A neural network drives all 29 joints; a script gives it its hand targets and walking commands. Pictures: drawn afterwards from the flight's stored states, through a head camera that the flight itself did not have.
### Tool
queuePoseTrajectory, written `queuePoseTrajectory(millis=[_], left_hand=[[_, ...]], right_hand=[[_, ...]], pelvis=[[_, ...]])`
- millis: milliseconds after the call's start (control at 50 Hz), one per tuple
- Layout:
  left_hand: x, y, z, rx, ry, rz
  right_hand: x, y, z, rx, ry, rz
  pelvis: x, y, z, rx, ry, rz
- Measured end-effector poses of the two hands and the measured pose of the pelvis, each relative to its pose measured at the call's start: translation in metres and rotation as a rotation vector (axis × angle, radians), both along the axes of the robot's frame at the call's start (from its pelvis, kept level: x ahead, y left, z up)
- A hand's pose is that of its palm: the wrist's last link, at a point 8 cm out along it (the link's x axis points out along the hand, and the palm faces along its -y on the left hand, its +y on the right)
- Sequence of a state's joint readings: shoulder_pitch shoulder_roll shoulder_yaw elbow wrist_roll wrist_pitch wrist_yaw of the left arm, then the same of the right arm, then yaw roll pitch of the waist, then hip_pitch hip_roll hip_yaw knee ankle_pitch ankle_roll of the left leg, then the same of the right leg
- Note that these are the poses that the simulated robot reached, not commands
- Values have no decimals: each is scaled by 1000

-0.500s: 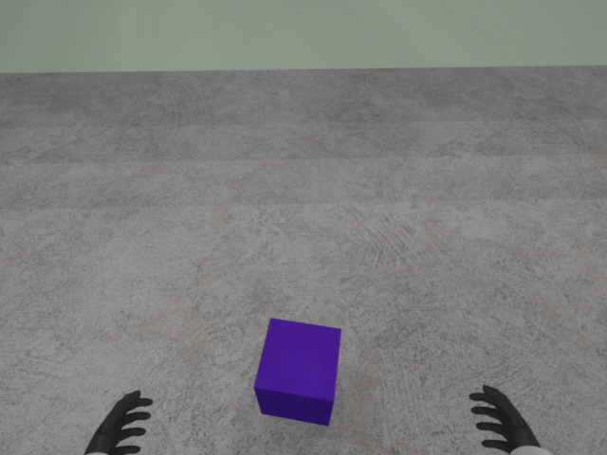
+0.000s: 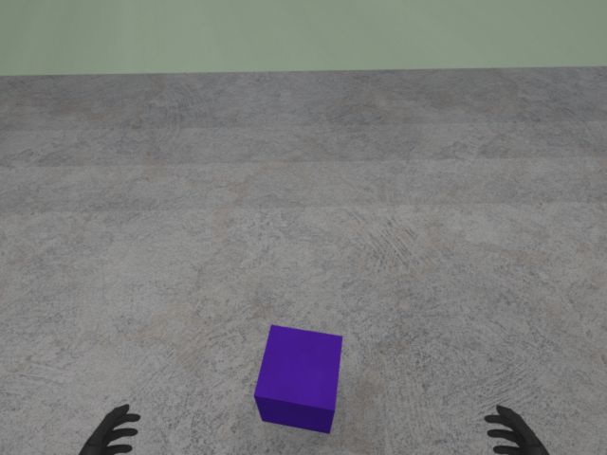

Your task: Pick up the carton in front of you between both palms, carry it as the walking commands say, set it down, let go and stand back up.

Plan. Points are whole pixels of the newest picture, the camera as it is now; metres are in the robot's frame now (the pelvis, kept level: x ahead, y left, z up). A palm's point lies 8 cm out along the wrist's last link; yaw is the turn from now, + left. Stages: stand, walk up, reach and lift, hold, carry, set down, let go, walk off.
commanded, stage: stand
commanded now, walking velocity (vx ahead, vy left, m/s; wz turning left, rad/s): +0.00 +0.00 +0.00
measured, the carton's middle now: (300, 380) +0.43 +0.03 -0.65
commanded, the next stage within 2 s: none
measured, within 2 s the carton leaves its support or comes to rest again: neither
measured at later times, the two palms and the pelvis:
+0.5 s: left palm out of the picture +0.08 +0.30 -0.09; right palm out of the picture +0.09 -0.30 -0.10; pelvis -0.02 +0.00 +0.01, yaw +0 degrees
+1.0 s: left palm out of the picture +0.06 +0.31 -0.09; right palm out of the picture +0.07 -0.31 -0.10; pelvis -0.03 +0.00 +0.01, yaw +0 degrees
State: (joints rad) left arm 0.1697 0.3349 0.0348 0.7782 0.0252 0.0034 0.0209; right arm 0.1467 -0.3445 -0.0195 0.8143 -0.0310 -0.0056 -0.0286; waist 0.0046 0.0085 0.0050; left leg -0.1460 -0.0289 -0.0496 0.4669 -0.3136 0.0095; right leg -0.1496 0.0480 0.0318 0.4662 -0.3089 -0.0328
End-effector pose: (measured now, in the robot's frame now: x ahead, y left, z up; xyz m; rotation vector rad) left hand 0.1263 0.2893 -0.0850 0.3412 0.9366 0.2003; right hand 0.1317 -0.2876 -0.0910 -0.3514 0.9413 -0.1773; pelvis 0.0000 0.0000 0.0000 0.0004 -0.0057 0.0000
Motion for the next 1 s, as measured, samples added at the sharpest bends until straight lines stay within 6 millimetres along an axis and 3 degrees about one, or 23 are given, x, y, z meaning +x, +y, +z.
queuePoseTrajectory(millis=[600, 1000], left_hand=[[-49, 14, -5, 17, 119, 28], [-63, 20, -6, 24, 160, 35]], right_hand=[[-51, -14, -5, -14, 114, -32], [-66, -19, -6, -21, 154, -42]], pelvis=[[-22, 0, 7, 1, -31, -1], [-30, 1, 9, 0, -34, 0]])
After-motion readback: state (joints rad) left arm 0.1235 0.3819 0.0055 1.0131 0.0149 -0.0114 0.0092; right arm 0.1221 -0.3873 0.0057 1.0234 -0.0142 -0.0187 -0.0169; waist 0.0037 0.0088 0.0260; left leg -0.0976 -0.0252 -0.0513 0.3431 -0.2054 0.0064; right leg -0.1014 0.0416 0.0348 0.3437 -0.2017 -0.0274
